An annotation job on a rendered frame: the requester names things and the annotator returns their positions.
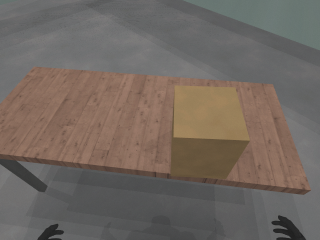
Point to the carton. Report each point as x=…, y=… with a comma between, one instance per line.
x=209, y=132

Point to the right robot hand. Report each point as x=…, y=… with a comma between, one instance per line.
x=292, y=231

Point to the left robot hand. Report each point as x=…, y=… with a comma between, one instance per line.
x=51, y=231

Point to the table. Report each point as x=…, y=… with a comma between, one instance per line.
x=122, y=123

